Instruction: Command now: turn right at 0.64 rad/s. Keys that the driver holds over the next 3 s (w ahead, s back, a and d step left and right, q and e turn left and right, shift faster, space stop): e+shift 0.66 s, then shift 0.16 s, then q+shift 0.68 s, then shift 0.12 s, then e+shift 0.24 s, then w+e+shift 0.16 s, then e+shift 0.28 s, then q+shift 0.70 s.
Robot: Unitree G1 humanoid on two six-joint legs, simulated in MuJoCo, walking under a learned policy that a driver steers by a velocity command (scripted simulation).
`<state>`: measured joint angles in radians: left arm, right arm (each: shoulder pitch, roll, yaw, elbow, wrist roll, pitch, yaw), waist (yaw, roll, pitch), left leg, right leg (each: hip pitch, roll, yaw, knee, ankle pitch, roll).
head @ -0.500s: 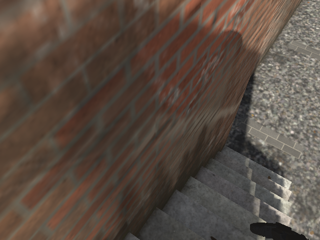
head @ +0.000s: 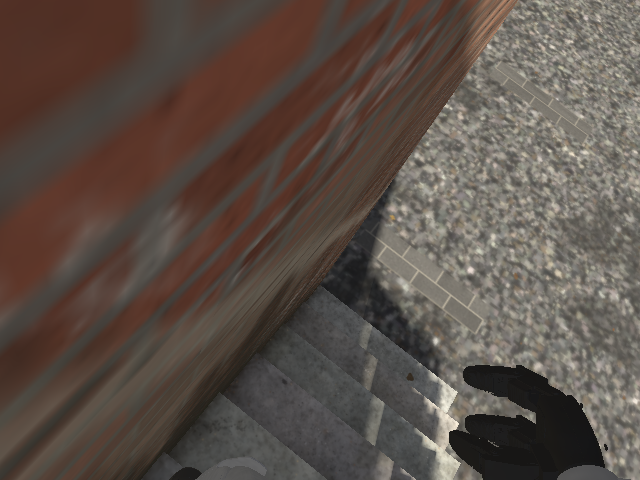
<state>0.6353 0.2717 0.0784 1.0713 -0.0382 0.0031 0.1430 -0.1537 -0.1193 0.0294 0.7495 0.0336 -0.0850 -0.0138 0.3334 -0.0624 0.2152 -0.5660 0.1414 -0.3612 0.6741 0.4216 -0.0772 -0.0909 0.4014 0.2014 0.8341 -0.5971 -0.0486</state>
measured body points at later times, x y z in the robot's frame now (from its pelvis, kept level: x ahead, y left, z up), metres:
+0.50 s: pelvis +0.24 -0.12 -0.33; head +0.22 -0.15 +0.12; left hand +0.38 +0.15 -0.42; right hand +0.29 -0.41 -0.45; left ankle +0.21 +0.16 -0.87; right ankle +0.28 -0.28 -1.03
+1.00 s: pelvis +0.34 -0.21 -0.41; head +0.28 -0.19 +0.03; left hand +0.61 -0.15 -0.48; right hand +0.27 -0.53 -0.50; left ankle +0.48 -0.09 -1.00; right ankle +0.25 -0.27 -1.09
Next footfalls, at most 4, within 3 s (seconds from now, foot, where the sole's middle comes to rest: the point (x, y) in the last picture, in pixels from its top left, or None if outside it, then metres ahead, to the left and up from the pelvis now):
0.06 left None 0.25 0.17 -0.92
0.50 right None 0.28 -0.28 -1.13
1.38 left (272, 416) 0.59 -0.02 -1.35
2.02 right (422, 472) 0.62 -0.51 -1.37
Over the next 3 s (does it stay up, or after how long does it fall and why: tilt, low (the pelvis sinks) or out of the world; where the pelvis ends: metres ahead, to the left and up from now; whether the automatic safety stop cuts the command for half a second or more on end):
stays up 0.88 -0.46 -0.94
